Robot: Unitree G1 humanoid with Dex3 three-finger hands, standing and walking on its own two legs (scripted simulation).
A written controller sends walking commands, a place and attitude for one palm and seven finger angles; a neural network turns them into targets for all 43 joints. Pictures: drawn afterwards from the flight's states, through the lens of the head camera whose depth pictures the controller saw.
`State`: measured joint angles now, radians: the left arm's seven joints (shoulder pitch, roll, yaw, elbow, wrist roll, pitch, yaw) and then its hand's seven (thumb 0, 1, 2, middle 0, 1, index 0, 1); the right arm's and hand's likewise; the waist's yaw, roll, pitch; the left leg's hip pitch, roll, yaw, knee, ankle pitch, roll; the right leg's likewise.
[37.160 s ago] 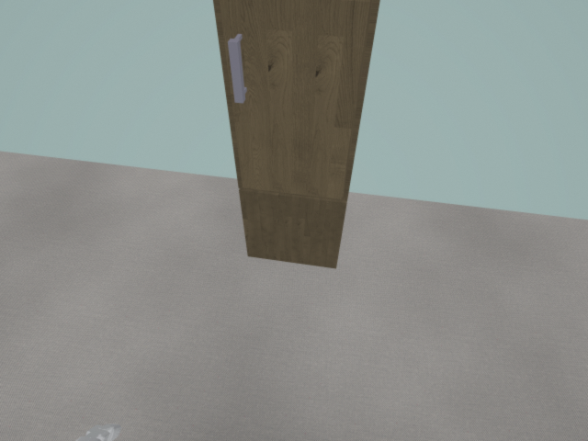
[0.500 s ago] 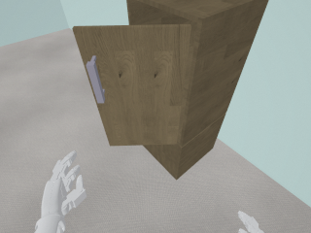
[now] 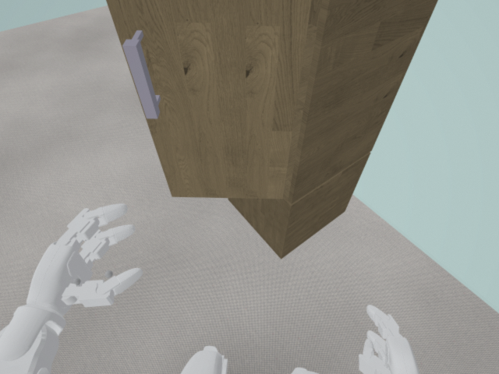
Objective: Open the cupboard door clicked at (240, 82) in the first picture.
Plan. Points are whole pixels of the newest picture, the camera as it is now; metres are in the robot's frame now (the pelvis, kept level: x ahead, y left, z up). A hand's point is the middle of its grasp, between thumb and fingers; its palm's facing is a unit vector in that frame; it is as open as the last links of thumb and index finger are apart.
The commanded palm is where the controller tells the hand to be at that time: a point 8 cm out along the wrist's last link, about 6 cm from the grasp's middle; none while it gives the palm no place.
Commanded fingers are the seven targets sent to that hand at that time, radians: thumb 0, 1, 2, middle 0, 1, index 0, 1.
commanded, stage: raise the hand with hooked fingers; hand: left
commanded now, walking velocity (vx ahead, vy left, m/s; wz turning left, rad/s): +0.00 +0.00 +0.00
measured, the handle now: (146, 76) +0.61 +0.24 +0.15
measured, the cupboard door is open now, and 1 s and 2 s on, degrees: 51 51 51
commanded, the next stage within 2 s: move the hooked fingers beside the handle in 1.38 s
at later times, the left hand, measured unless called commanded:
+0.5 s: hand (48, 217) +0.29 +0.29 +0.14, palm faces +0.07 -1.00 -0.06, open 13.3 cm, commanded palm +0.26 +0.34 +0.13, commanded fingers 0.00 -0.50 0.30 -0.30 -1.20 -0.30 -1.20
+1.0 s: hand (21, 180) +0.32 +0.32 +0.18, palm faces +0.05 -1.00 -0.04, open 14.0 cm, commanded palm +0.28 +0.36 +0.17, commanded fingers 0.00 -0.50 0.30 -0.30 -1.20 -0.30 -1.20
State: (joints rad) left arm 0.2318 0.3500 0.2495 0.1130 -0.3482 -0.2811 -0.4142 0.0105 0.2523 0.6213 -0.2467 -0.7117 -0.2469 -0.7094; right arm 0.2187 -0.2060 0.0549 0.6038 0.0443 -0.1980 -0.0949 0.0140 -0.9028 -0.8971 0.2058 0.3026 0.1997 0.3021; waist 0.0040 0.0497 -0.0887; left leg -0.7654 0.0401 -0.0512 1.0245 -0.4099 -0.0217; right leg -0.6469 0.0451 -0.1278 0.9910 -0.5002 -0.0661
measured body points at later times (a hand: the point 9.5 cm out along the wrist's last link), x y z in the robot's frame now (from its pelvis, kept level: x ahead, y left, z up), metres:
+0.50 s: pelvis +0.03 +0.04 +0.03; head +0.04 +0.05 +0.48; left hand +0.28 +0.34 +0.14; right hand +0.20 -0.20 -0.03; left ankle +0.06 +0.13 -0.67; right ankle +0.00 -0.08 -0.67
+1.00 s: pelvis +0.02 +0.04 +0.05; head +0.02 +0.04 +0.50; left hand +0.31 +0.37 +0.18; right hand +0.17 -0.20 -0.03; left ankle +0.06 +0.13 -0.67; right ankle +0.00 -0.08 -0.67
